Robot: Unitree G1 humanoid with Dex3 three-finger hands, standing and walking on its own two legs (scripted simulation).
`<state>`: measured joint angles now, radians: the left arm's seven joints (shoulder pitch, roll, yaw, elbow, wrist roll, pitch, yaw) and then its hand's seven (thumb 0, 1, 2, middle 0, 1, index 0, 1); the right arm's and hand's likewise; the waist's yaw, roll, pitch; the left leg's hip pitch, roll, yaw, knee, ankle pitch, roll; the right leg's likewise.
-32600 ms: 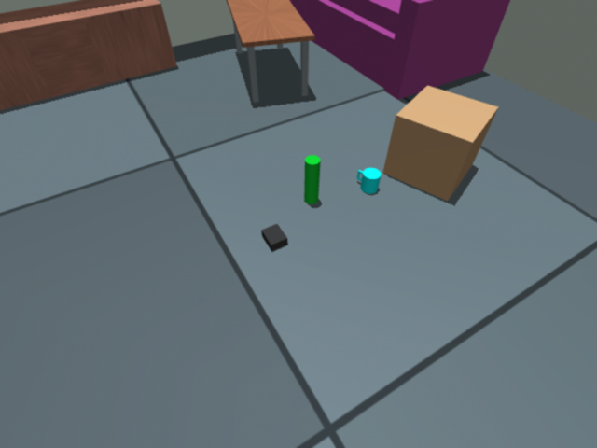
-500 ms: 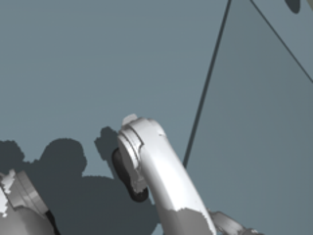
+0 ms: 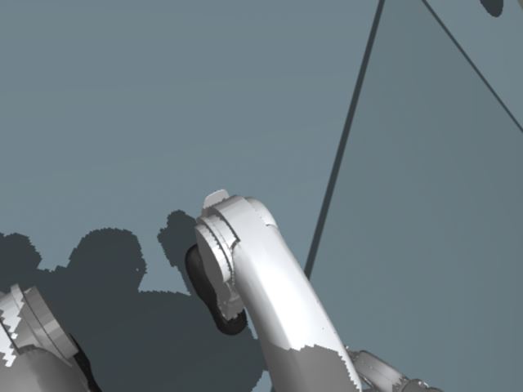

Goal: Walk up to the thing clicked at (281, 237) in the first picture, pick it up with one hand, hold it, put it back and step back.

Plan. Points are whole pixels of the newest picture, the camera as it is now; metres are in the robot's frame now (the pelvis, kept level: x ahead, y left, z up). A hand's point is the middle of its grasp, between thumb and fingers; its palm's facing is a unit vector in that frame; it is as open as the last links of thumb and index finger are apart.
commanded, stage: close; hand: left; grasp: from above
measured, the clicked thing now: out of the picture +0.43 +0.33 -0.30
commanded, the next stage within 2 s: settle in 0.62 s
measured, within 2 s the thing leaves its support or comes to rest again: leaves its support in 1.08 s
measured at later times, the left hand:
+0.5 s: hand out of the picture +0.43 +0.33 -0.27, palm faces -0.27 -0.34 -0.90, open 12.5 cm
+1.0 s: hand out of the picture +0.43 +0.33 -0.27, palm faces -0.27 -0.36 -0.89, open 12.5 cm
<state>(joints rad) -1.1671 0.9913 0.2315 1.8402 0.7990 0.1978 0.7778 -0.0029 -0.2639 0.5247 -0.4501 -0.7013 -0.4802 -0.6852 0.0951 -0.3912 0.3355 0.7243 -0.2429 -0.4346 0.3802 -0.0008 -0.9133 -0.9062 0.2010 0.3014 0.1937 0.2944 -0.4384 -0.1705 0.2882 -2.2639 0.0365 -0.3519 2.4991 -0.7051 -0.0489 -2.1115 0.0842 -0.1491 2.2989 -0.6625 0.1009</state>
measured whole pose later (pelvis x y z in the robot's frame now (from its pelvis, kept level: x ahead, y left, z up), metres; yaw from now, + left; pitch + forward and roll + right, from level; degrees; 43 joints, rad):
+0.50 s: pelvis +0.00 +0.00 +0.00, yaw +0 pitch +25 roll -16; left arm -1.17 1.00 0.22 1.84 0.80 0.19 0.77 0.00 -0.29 0.51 -0.49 -0.68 -0.52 -0.66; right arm 0.10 -0.39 0.33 0.73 -0.24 -0.43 0.37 0.00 -0.91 -0.90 0.20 0.30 0.19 0.29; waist -0.44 -0.17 0.29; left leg -2.26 0.04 -0.35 2.49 -0.71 -0.05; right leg -2.11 0.08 -0.15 2.29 -0.67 0.10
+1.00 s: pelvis +0.00 +0.00 +0.00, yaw +0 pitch +26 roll -16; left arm -1.17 0.98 0.21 1.80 0.81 0.21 0.73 0.00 -0.31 0.51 -0.51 -0.67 -0.54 -0.65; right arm 0.11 -0.38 0.32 0.72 -0.23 -0.42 0.37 0.00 -0.92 -0.90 0.20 0.30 0.19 0.29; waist -0.43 -0.16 0.28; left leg -2.27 0.04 -0.34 2.49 -0.71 -0.05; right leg -2.12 0.07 -0.15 2.29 -0.67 0.09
